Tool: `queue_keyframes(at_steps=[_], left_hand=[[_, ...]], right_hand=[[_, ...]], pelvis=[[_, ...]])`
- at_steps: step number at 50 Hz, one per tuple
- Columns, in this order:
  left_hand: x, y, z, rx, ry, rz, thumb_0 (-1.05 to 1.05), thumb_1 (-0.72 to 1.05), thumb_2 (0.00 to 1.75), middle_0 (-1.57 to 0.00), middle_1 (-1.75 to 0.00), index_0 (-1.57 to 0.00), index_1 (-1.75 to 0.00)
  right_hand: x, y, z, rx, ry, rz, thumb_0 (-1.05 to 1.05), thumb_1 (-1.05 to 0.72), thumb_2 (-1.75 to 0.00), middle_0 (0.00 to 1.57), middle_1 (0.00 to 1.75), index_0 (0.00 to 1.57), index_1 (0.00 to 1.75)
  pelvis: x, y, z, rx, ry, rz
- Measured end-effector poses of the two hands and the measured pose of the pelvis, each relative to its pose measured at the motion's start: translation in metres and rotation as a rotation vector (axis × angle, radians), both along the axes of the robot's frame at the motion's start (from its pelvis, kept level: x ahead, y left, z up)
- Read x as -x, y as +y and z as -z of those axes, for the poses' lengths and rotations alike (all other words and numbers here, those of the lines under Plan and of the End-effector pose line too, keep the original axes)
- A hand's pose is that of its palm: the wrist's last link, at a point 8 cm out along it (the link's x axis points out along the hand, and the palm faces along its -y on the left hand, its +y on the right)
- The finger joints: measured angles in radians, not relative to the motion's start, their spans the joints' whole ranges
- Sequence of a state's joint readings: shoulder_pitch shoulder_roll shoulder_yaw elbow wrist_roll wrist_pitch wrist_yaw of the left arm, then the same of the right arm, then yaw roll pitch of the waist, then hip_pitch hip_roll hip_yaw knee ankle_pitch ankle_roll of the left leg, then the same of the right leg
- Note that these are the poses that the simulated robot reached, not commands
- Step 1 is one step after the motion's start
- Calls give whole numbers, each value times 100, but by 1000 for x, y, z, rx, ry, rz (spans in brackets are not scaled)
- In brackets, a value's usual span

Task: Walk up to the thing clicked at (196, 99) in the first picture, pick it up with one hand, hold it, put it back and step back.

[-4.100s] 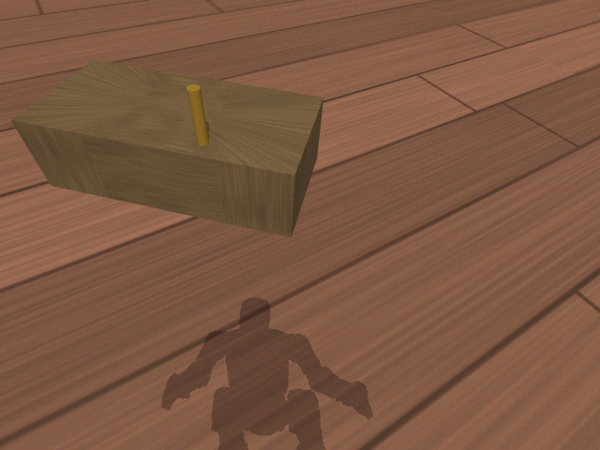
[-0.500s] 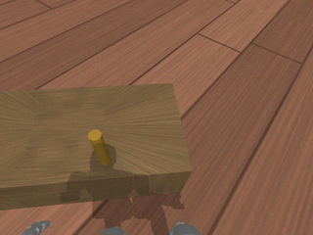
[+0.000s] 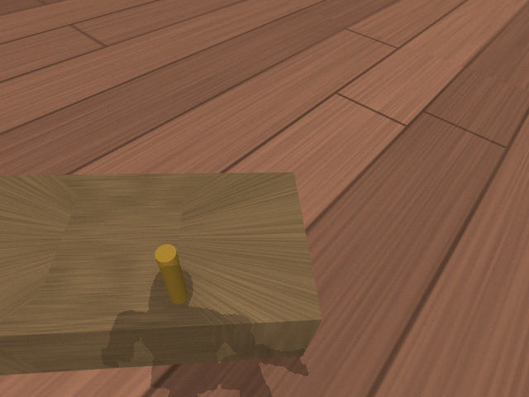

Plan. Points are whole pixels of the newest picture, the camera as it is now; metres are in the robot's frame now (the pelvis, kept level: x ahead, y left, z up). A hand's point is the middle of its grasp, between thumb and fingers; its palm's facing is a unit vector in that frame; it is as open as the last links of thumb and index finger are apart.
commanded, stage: walk up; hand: left
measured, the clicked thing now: (173, 276) +0.45 +0.21 -0.30
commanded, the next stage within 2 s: stand in 1.16 s
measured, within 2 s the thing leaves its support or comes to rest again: neither
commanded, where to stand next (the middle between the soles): +0.05 -0.01 m, yaw +2 degrees
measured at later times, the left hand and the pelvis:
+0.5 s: hand out of the picture +0.11 +0.24 -0.15, palm faces +0.03 -0.95 -0.31, open 7.4 cm; pelvis +0.02 +0.00 +0.01, yaw +1 degrees
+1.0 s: hand out of the picture +0.11 +0.25 -0.15, palm faces +0.03 -0.95 -0.32, open 7.4 cm; pelvis +0.02 -0.01 +0.01, yaw +1 degrees
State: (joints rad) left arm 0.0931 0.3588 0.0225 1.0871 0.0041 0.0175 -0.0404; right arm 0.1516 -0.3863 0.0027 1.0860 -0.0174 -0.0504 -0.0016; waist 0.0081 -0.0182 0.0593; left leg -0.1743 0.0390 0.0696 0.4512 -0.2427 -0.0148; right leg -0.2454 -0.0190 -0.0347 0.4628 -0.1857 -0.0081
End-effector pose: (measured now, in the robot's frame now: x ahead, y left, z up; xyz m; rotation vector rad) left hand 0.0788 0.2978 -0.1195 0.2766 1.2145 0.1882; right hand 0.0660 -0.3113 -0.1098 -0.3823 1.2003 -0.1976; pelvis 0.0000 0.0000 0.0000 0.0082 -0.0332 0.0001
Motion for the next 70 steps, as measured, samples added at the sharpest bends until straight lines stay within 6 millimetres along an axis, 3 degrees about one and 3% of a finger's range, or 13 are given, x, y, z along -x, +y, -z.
queue_keyframes(at_steps=[19, 41, 70], left_hand=[[-13, -5, -6, -4, -9, -36, 1, 90, 89, -21, -30, -21, -30], [-17, -6, -5, -3, 14, -30, 1, 90, 89, -21, -30, -21, -30], [-16, -9, -13, -28, -6, -13, 1, 90, 89, -21, -30, -21, -30]], right_hand=[[-39, 10, -1, -35, -39, -2, 1, -91, -90, 21, 30, 21, 30], [-19, 7, 1, -28, 30, 28, 1, -91, -90, 21, 30, 21, 30], [-32, 13, 5, -71, 14, 15, 1, -91, -90, 20, 30, 21, 30]], pelvis=[[-16, -4, -6, 6, -3, -10], [-20, -5, -7, 6, 3, -12], [-22, -6, -9, 5, -5, -20]])
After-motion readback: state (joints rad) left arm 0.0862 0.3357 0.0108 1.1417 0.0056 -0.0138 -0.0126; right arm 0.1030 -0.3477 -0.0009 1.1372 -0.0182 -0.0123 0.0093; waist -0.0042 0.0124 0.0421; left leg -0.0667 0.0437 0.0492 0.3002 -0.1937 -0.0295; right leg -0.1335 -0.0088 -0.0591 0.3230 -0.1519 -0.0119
